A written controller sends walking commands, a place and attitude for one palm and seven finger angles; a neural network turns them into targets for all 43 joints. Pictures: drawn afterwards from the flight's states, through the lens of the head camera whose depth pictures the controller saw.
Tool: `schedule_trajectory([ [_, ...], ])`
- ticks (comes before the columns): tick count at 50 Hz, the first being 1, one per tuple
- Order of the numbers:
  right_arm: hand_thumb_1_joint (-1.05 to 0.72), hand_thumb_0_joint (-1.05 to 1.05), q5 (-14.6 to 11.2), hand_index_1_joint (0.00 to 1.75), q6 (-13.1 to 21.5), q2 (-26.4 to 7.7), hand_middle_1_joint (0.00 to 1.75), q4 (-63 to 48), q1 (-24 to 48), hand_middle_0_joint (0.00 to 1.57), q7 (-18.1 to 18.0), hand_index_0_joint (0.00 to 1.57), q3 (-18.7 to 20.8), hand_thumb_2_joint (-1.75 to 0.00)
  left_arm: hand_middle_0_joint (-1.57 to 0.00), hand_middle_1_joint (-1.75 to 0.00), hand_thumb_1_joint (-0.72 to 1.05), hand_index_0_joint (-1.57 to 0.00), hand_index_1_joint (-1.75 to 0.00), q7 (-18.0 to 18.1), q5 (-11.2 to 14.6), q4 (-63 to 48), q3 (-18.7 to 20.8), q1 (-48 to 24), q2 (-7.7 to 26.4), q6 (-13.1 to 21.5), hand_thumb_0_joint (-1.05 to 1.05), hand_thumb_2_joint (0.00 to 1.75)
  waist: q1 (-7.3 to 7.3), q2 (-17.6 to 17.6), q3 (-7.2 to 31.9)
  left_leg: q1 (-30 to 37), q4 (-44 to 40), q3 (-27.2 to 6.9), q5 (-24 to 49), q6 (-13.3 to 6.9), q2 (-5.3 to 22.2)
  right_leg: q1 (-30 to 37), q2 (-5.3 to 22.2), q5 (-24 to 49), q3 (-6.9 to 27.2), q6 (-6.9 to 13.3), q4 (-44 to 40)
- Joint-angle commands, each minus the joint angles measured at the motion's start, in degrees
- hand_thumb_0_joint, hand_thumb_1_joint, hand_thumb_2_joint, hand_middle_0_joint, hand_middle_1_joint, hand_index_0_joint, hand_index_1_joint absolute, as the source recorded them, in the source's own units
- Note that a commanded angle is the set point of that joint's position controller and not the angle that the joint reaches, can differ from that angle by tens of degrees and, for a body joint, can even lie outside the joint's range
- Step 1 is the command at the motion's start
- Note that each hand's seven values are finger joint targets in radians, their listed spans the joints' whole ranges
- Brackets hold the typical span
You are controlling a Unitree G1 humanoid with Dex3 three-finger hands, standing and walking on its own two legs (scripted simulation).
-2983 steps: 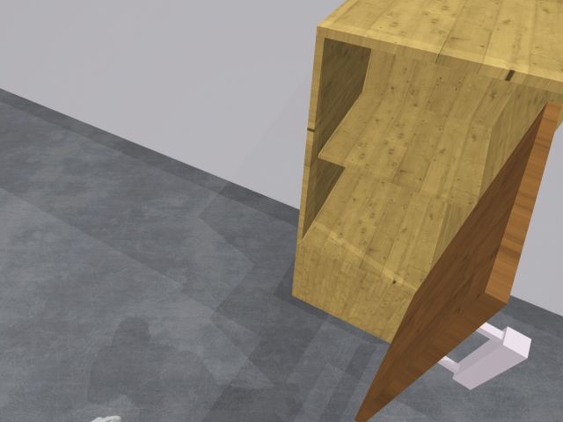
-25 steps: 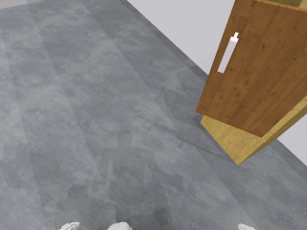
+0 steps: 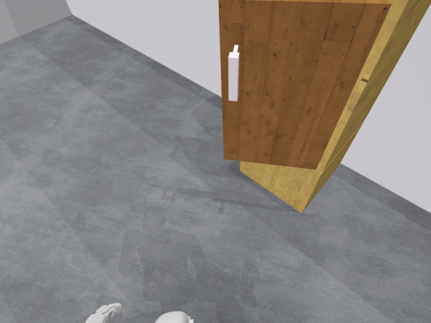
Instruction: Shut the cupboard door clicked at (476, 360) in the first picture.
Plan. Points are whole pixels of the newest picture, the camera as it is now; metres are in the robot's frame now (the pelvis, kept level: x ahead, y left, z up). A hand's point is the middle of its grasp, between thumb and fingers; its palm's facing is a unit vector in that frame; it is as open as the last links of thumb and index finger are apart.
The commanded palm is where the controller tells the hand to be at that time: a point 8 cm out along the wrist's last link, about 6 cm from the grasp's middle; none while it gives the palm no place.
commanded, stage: turn to face it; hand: left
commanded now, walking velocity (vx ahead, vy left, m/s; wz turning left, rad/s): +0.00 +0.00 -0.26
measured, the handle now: (234, 73) +0.70 -0.03 +0.05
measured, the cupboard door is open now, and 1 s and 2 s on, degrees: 32 32 32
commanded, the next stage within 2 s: take the last steps up to it in 0.10 s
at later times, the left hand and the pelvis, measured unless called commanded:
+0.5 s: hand out of the picture +0.14 +0.18 -0.15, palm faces -0.16 -0.97 -0.18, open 7.4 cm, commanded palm none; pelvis +0.04 -0.01 +0.01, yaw -9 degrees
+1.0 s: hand (189, 289) +0.21 +0.08 -0.18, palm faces -0.15 -0.98 -0.14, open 7.4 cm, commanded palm none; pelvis +0.18 -0.08 +0.00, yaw -10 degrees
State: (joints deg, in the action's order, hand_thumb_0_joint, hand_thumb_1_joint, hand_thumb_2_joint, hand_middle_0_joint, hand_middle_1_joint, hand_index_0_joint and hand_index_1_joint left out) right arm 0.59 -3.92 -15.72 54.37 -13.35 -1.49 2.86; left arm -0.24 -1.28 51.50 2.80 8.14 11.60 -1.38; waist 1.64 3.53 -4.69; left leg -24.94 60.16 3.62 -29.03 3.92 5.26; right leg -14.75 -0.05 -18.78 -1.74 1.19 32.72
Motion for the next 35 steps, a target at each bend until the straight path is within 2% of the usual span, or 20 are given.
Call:
schedule_trajectory([
  [1,-0.90,0.00,0.3,0.30,1.8,-2.0,0.30,-4.5,0.1,0.20,0.4,0.20,0.4,-0.90,-0.20,-0.30,0.90,-0.20,-0.30,1.4,-0.1,-2.9,2.5,1.3,11.0,0.7,0.00,0.90,-0.98,-12.5,7.0,-3.8,-1.3,-1.5,4.8,0.4,-0.7,6.1,13.4,33.4,11.3,9.5,-11.4],
  [5,-0.90,0.00,0.0,0.30,2.2,-1.1,0.30,-4.5,0.3,0.20,0.3,0.20,0.3,-0.90,-0.20,-0.30,0.90,-0.20,-0.30,1.2,-0.4,-1.9,2.9,2.1,11.6,0.5,0.00,0.90,-1.40,-13.0,5.9,0.6,-13.6,-0.6,5.4,-0.2,-2.0,4.5,13.4,28.1,13.9,9.9,-11.5],
  [8,-0.90,0.00,0.1,0.30,3.2,-1.0,0.30,-2.7,-4.1,0.20,-0.1,0.20,0.0,-0.90,-0.20,-0.30,0.90,-0.20,-0.30,1.3,0.2,-1.2,3.0,1.1,10.5,0.1,0.00,0.90,0.68,-11.2,6.7,11.9,-30.7,-0.2,17.3,-0.8,-2.9,0.3,10.7,23.2,13.6,6.2,-7.0],
  [9,-0.90,0.00,0.3,0.30,3.7,-2.9,0.30,-2.1,-5.6,0.20,-0.3,0.20,0.2,-0.90,-0.20,-0.30,0.90,-0.20,-0.30,1.1,0.6,-1.4,2.5,1.5,8.7,-0.2,0.00,0.90,0.94,-5.4,7.0,17.4,-36.4,-3.2,22.2,-2.1,0.2,-4.0,7.4,17.3,11.3,3.5,-3.6],
  [10,-0.90,0.00,1.0,0.30,4.3,-7.0,0.30,-2.2,-6.4,0.20,-0.5,0.20,0.7,-0.90,-0.20,-0.30,0.90,-0.20,-0.30,0.8,0.9,-1.6,2.0,4.6,5.4,-0.4,0.00,0.90,0.09,7.2,8.4,20.1,-38.5,-14.2,29.9,-6.6,10.0,-8.2,0.9,3.9,6.5,0.3,3.0],
  [11,-0.90,0.00,1.5,0.30,3.9,-9.9,0.30,-2.8,-6.8,0.20,-0.7,0.20,1.3,-0.90,-0.20,-0.30,0.90,-0.20,-0.30,0.6,0.9,-1.8,1.7,5.3,4.5,-0.5,0.00,0.90,0.62,11.4,7.8,17.4,-42.9,-21.9,24.4,-12.1,18.3,-9.7,-1.6,-12.6,2.1,-1.0,12.4],
  [12,-0.90,0.00,1.8,0.30,4.2,-10.2,0.30,-2.4,-7.8,0.20,-1.2,0.20,1.4,-0.90,-0.20,-0.30,0.90,-0.20,-0.30,0.3,0.3,-2.4,1.9,2.6,5.5,-0.8,0.00,0.90,1.84,12.7,6.9,17.8,-45.5,-25.9,21.3,-14.4,20.2,-14.3,-1.7,-16.5,2.9,-1.2,22.9],
  [13,-0.90,0.00,2.0,0.30,4.4,-9.3,0.30,-2.2,-8.6,0.20,-1.3,0.20,1.2,-0.90,-0.20,-0.30,0.90,-0.20,-0.30,-0.1,-0.3,-2.3,2.3,0.6,6.0,-0.7,0.00,0.90,2.24,9.0,5.6,17.2,-45.8,-24.9,20.2,-14.0,19.7,-17.0,-0.4,-14.3,4.6,-1.2,29.3],
  [14,-0.90,0.00,2.0,0.30,4.5,-8.3,0.30,-2.6,-7.0,0.20,-1.3,0.20,0.9,-0.90,-0.20,-0.30,0.90,-0.20,-0.30,-0.8,-0.3,-1.9,2.6,0.2,5.8,-0.6,0.00,0.90,1.30,6.1,4.0,15.6,-46.2,-21.5,17.9,-13.2,18.2,-17.9,0.8,-11.0,4.7,-1.4,32.0],
  [16,-0.90,0.00,2.0,0.30,5.0,-6.8,0.30,-3.0,-4.8,0.20,-1.2,0.20,0.7,-0.90,-0.20,-0.30,0.90,-0.20,-0.30,-1.8,-0.3,-1.2,2.5,0.7,5.0,-0.4,0.00,0.90,0.28,4.4,3.3,16.2,-46.7,-14.2,15.8,-11.4,14.9,-18.2,1.8,-6.3,3.3,-1.8,29.6],
  [21,-0.90,0.00,2.0,0.30,5.3,-7.4,0.30,-0.4,-7.1,0.20,-0.9,0.20,1.7,-0.90,-0.20,-0.30,0.90,-0.20,-0.30,-3.0,-0.2,-1.2,2.1,-1.5,3.5,-0.5,0.00,0.90,1.53,6.3,2.1,15.4,-48.2,-7.8,8.6,-10.5,14.5,-13.6,2.5,-3.6,-0.5,-1.9,15.1],
  [24,-0.90,0.00,2.0,0.30,5.1,-8.8,0.30,0.4,-6.2,0.20,-0.5,0.20,2.4,-0.90,-0.20,-0.30,0.90,-0.20,-0.30,-3.4,-0.4,-0.7,2.0,-0.8,3.3,-0.1,0.00,0.90,1.18,6.9,3.4,13.4,-46.4,-6.4,5.4,-10.0,14.4,-6.5,0.9,-3.1,-3.3,-1.6,5.7],
  [26,-0.90,0.00,1.7,0.30,4.9,-8.7,0.30,0.9,-4.7,0.20,-0.3,0.20,2.5,-0.90,-0.20,-0.30,0.90,-0.20,-0.30,-3.4,-0.4,1.2,2.4,3.9,4.1,0.3,0.00,0.90,-1.49,4.4,4.5,8.9,-41.5,-4.0,3.4,-8.2,12.7,3.5,-0.7,2.7,-4.9,-1.4,-3.5],
  [27,-0.90,0.00,1.4,0.30,4.9,-7.1,0.30,1.1,-4.8,0.20,0.1,0.20,2.2,-0.90,-0.20,-0.30,0.90,-0.20,-0.30,-3.1,-0.5,2.7,2.7,7.0,5.8,0.8,0.00,0.90,-2.84,0.4,5.0,4.5,-36.1,-1.2,3.8,-6.5,9.3,10.8,-0.7,3.8,-3.5,-0.5,-8.8],
  [28,-0.90,0.00,0.9,0.30,5.1,-4.3,0.30,0.2,-3.5,0.20,0.4,0.20,1.5,-0.90,-0.20,-0.30,0.90,-0.20,-0.30,-2.4,-0.7,4.3,3.6,12.4,9.8,1.5,0.00,0.90,-5.76,-9.0,6.4,-5.4,-25.0,4.6,-0.5,-3.9,4.2,20.5,8.1,-4.8,7.4,2.8,-14.9],
  [29,-0.90,0.00,0.5,0.30,5.2,-0.6,0.30,-2.7,1.3,0.20,0.7,0.20,0.3,-0.90,-0.20,-0.30,0.90,-0.20,-0.30,-1.4,-0.6,5.8,4.5,16.6,14.8,1.8,0.00,0.90,-8.31,-20.9,5.1,-15.3,-10.4,6.9,-8.9,-2.1,-2.0,22.4,19.2,-9.6,24.8,9.2,-21.9],
  [30,-0.90,0.00,0.6,0.30,5.0,-2.5,0.30,-3.6,3.4,0.20,0.6,0.20,0.5,-0.90,-0.20,-0.30,0.90,-0.20,-0.30,-0.6,-0.1,5.9,4.1,16.9,14.7,1.9,0.00,0.90,-8.45,-16.9,4.0,-16.8,-1.3,0.6,-6.6,-2.9,-0.6,17.9,21.8,-12.0,27.5,13.1,-23.6],
  [31,-0.90,0.00,0.6,0.30,5.0,-2.3,0.30,-2.8,3.9,0.20,0.4,0.20,0.9,-0.90,-0.20,-0.30,0.90,-0.20,-0.30,-0.2,-0.2,6.0,3.7,14.0,12.8,2.0,0.00,0.90,-6.62,-18.8,1.1,-18.5,2.9,-1.2,-3.7,-2.9,0.3,14.9,20.1,-10.7,27.3,13.6,-24.1],
  [33,-0.90,0.00,1.1,0.30,5.2,-1.9,0.30,-1.2,1.1,0.20,1.0,0.20,0.8,-0.90,-0.20,-0.30,0.90,-0.20,-0.30,0.3,-0.3,5.0,2.3,8.3,8.1,2.5,0.00,0.90,-2.72,-13.6,0.1,-14.3,1.7,-1.5,2.2,-2.9,2.3,10.6,16.4,0.0,15.1,12.2,-21.0],
  [35,-0.90,0.00,1.2,0.30,4.9,0.2,0.30,-0.3,-1.0,0.20,1.5,0.20,0.2,-0.90,-0.20,-0.30,0.90,-0.20,-0.30,0.4,-0.3,5.1,1.5,6.9,6.8,3.5,0.00,0.90,-0.68,-10.7,0.6,-8.4,-3.5,0.6,5.7,-2.3,1.3,7.1,14.2,14.0,7.9,11.0,-19.5],
])
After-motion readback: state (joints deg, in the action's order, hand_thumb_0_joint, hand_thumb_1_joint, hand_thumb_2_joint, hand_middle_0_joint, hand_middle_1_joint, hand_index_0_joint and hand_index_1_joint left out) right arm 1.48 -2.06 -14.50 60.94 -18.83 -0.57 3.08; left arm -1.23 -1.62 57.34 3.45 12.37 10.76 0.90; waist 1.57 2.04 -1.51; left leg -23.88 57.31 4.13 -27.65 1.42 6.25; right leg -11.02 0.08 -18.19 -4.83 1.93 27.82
